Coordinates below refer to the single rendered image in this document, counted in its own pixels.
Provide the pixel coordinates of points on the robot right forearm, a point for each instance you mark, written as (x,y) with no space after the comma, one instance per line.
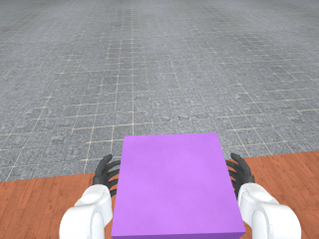
(267,218)

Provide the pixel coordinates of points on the robot right hand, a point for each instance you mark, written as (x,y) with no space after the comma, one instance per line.
(242,175)

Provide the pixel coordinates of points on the carton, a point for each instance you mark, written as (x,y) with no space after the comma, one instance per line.
(175,186)

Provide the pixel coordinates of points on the robot left hand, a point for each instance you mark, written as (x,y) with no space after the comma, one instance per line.
(102,176)

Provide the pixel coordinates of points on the robot left forearm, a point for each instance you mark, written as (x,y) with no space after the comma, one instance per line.
(88,218)

